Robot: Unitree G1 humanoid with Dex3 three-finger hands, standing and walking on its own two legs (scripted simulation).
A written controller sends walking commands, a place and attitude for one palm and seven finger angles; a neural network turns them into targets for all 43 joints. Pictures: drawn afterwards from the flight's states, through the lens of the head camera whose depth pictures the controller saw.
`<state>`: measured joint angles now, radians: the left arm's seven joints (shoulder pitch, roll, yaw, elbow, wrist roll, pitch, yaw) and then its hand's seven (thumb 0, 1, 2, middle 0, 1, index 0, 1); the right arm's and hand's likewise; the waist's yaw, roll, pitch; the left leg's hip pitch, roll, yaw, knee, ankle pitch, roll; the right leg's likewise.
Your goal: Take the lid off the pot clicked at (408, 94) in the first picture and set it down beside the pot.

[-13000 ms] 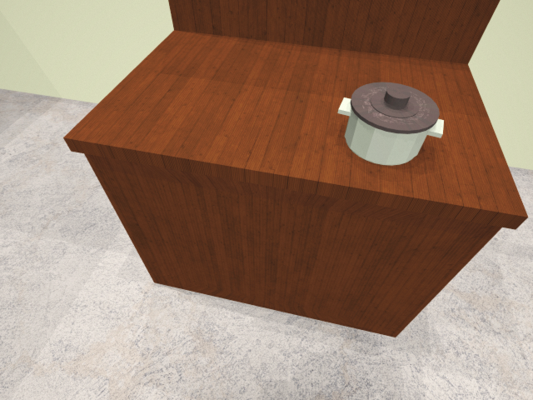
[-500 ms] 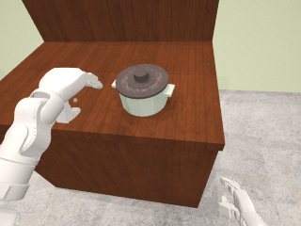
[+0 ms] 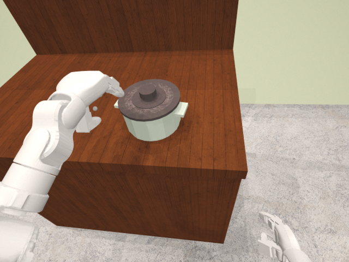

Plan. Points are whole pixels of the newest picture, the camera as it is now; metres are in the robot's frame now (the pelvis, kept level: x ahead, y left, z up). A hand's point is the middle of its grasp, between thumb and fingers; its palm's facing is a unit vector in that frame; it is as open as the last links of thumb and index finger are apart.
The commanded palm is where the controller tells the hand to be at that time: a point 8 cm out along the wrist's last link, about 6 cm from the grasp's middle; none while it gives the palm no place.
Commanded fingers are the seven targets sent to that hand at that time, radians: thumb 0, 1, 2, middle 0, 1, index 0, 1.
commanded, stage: move the open hand above the knob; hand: left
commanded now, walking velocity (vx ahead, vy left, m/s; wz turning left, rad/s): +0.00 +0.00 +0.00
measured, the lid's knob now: (147, 91) +0.51 +0.13 +0.12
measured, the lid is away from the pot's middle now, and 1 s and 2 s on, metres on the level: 0.00 0.00 0.00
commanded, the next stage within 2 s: lower the open fingers around the knob in 1.70 s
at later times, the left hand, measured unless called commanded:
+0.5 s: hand (122, 89) +0.44 +0.16 +0.19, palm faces -0.22 -0.02 -0.98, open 10.0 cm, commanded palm +0.42 +0.16 +0.26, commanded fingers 0.00 -0.35 1.60 -0.86 -0.08 -0.86 -0.08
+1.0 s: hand (141, 74) +0.49 +0.12 +0.19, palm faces -0.23 -0.02 -0.97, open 10.0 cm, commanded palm +0.47 +0.13 +0.26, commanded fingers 0.00 -0.35 1.60 -0.86 -0.08 -0.86 -0.08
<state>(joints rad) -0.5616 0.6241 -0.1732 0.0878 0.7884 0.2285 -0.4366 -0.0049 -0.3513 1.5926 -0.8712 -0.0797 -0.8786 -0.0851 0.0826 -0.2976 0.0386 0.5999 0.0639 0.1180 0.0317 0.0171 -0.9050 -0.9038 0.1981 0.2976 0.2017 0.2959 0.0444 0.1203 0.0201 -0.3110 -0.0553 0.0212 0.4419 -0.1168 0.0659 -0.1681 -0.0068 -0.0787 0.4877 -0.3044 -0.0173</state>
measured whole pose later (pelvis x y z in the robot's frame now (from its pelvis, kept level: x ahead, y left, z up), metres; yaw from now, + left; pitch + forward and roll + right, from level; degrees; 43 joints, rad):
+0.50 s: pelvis +0.02 -0.01 +0.00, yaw +0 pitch +1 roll +0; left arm -0.84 0.54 -0.27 0.41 0.83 0.26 -0.48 0.00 -0.35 1.59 -0.87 -0.08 -0.88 -0.08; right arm 0.12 -0.29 0.03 0.63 0.07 0.14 0.03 0.02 -0.91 -0.90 0.20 0.30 0.20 0.30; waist -0.01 0.10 0.00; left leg -0.34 -0.06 0.02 0.45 -0.14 0.06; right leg -0.19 -0.01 -0.08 0.49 -0.33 -0.02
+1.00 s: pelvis +0.03 +0.00 +0.00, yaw -1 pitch +4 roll +0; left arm -1.07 0.43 -0.31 0.72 0.87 0.27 -0.42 0.00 -0.35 1.59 -0.87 -0.08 -0.88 -0.08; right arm 0.18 -0.28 0.02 0.67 0.06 0.13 0.04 0.01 -0.91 -0.90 0.20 0.30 0.20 0.30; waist -0.05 0.09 -0.03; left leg -0.37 -0.07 0.03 0.43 -0.14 0.07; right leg -0.23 -0.02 -0.06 0.47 -0.32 -0.01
